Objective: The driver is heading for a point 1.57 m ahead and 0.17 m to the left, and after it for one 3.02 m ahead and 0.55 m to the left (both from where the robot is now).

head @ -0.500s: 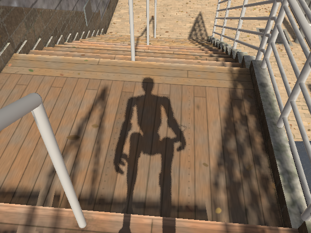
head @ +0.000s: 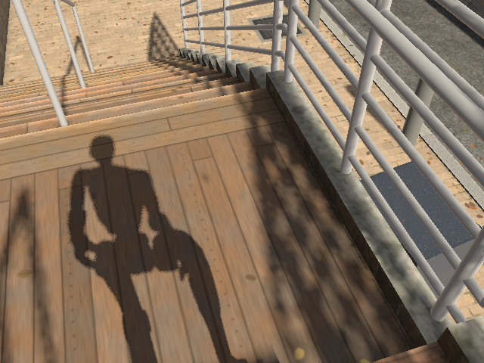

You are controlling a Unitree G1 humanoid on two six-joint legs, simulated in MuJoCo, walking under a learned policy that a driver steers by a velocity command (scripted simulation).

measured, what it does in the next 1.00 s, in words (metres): goes down: right foot 0.16 m lower, then left foot 0.17 m lower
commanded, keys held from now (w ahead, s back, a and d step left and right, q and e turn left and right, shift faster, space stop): w+e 0.02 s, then w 0.30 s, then w+q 0.50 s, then q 0.18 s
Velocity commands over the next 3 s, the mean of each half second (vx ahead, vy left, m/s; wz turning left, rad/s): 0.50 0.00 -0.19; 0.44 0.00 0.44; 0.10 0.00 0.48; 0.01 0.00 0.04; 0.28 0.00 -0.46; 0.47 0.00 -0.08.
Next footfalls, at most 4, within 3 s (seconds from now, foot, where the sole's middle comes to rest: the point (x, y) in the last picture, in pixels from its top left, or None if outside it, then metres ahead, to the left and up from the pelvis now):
0.36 right None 0.37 -0.18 -0.92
0.88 left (225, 339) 0.74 0.08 -1.09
1.24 right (277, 289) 0.93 -0.12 -1.09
1.56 left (221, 332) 0.77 0.09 -1.09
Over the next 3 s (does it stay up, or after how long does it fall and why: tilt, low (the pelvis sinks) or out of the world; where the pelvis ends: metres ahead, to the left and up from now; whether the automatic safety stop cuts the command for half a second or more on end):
stays up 1.22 0.01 -0.30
